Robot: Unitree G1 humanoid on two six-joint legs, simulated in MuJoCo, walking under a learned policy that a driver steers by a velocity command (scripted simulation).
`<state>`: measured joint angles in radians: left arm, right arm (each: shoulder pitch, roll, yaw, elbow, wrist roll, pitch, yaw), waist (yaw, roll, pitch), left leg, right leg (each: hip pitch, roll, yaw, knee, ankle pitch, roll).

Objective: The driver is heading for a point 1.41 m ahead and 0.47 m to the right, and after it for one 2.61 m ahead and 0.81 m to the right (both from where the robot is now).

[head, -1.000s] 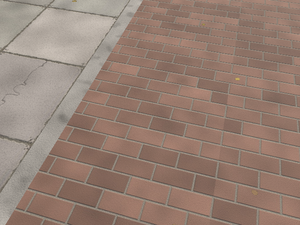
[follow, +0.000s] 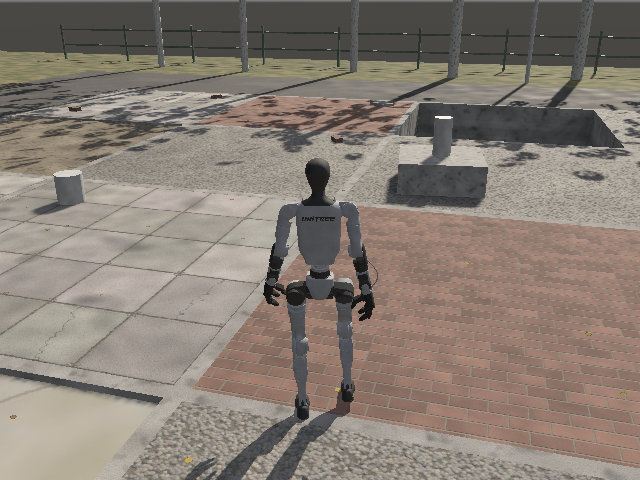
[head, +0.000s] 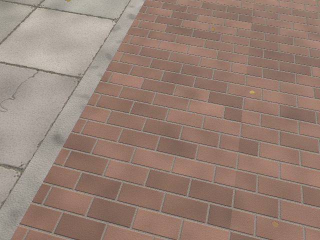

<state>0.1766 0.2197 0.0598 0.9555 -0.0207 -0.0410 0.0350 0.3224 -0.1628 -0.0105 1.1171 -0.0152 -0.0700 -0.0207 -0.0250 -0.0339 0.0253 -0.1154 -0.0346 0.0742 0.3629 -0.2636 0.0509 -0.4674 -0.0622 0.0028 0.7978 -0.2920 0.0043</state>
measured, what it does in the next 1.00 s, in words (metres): steps on the spot: right foot, then left foot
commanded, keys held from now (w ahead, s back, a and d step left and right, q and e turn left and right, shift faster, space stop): no key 0.42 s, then w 0.12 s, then no key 0.46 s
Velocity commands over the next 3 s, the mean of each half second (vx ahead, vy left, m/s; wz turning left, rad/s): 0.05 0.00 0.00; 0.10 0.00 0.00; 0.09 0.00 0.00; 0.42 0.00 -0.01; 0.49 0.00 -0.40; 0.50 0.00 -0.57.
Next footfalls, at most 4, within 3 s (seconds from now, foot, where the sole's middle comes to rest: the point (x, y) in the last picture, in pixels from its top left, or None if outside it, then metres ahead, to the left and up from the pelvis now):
0.08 right None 0.13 -0.13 -0.78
0.92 left None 0.13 0.10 -0.78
2.04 left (140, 224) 0.55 0.08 -0.78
2.60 right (206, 173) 0.79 -0.23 -0.78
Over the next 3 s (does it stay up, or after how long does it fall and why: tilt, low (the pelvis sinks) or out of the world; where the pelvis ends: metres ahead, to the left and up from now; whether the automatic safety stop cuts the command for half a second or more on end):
stays up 0.86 -0.17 0.00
